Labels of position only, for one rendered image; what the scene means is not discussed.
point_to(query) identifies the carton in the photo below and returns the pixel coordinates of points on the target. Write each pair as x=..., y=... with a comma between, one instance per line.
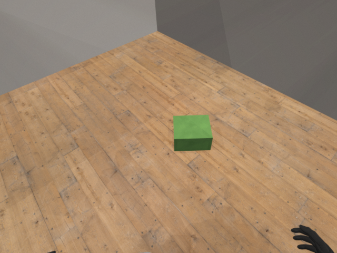
x=192, y=133

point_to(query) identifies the robot right hand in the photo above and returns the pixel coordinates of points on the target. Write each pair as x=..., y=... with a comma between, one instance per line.
x=318, y=245

